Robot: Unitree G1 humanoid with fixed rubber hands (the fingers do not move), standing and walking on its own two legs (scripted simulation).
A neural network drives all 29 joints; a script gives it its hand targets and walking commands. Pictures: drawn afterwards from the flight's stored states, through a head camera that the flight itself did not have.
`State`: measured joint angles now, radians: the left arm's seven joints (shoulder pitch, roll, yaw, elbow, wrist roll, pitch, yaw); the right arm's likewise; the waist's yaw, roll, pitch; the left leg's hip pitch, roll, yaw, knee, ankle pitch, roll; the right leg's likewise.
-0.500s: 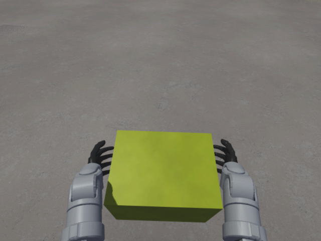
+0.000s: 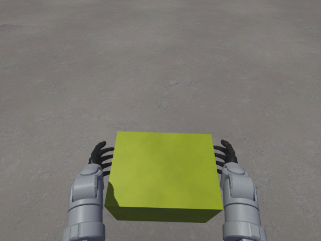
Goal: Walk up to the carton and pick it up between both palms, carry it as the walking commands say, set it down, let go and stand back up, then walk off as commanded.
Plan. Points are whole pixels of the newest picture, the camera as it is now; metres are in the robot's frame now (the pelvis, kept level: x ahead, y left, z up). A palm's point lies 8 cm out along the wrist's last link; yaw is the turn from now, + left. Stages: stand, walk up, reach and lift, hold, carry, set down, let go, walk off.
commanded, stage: hold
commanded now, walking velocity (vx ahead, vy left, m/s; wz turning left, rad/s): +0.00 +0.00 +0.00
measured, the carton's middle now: (162, 178) +0.30 +0.00 -0.03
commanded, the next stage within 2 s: carry in 0.20 s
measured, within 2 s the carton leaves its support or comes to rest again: neither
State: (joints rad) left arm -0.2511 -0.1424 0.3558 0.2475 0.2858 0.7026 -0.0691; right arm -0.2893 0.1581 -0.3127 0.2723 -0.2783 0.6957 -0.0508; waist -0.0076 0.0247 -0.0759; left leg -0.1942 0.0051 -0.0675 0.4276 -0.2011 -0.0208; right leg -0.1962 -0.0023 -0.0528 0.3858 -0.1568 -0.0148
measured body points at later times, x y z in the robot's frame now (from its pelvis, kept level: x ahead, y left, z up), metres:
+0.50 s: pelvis -0.01 -0.01 -0.01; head -0.09 -0.01 +0.43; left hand +0.28 +0.17 +0.09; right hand +0.28 -0.18 +0.10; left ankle +0.02 +0.13 -0.74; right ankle +0.03 -0.11 -0.74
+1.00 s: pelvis -0.07 -0.03 -0.03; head -0.16 -0.04 +0.41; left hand +0.19 +0.14 +0.09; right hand +0.19 -0.21 +0.08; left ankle -0.01 +0.13 -0.72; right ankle +0.03 -0.12 -0.74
